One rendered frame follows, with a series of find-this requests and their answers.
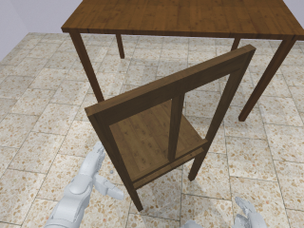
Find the robot left hand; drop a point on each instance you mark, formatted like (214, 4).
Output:
(91, 166)

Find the table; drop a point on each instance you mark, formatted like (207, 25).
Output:
(233, 19)

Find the robot right hand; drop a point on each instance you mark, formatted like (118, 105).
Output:
(253, 220)

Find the robot left forearm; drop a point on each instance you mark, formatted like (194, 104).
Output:
(70, 210)

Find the right robot shin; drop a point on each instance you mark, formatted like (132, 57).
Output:
(190, 221)

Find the chair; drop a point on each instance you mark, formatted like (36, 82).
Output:
(144, 132)

